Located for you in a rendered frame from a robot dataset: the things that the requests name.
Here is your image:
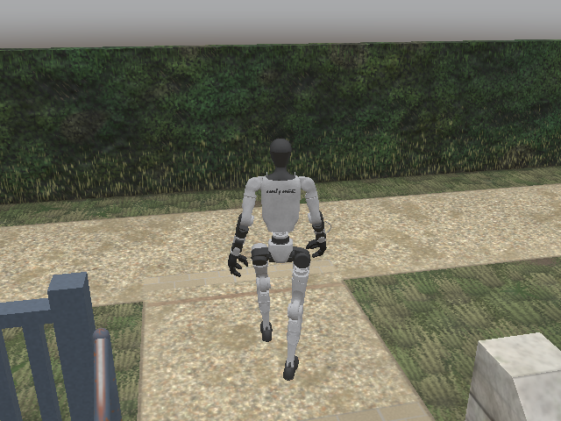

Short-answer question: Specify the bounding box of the humanoid robot head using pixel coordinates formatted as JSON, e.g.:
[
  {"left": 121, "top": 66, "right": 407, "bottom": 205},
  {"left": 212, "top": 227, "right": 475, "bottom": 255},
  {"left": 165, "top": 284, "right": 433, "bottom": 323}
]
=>
[{"left": 266, "top": 139, "right": 295, "bottom": 181}]

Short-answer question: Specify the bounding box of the left robot forearm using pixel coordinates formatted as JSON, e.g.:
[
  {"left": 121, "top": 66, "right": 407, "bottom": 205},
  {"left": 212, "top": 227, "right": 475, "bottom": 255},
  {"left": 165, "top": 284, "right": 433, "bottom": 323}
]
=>
[{"left": 231, "top": 213, "right": 249, "bottom": 256}]

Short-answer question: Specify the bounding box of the left robot upper arm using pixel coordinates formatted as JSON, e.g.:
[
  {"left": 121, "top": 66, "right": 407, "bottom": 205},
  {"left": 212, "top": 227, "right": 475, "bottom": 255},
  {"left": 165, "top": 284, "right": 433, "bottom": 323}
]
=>
[{"left": 240, "top": 176, "right": 263, "bottom": 226}]

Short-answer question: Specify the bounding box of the right robot forearm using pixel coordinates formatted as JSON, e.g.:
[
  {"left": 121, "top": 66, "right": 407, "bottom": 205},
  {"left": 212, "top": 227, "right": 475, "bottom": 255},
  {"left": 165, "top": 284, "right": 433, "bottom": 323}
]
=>
[{"left": 312, "top": 211, "right": 326, "bottom": 243}]

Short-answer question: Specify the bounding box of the right robot upper arm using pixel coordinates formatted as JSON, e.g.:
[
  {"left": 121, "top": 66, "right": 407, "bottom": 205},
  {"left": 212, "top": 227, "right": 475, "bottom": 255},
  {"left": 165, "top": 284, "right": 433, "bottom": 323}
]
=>
[{"left": 299, "top": 176, "right": 322, "bottom": 225}]

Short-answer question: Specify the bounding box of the robot left hand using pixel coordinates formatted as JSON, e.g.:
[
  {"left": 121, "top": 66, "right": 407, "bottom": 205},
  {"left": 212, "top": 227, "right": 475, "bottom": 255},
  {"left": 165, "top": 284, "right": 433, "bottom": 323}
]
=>
[{"left": 228, "top": 253, "right": 248, "bottom": 277}]

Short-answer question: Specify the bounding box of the left robot thigh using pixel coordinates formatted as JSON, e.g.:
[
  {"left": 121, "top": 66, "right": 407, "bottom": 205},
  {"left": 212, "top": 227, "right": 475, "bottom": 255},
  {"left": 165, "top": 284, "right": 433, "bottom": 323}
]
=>
[{"left": 251, "top": 243, "right": 271, "bottom": 292}]

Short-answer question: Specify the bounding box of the robot right hand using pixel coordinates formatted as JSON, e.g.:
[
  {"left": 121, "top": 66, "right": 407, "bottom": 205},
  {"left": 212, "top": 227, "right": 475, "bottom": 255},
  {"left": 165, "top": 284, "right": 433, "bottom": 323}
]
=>
[{"left": 306, "top": 239, "right": 327, "bottom": 258}]

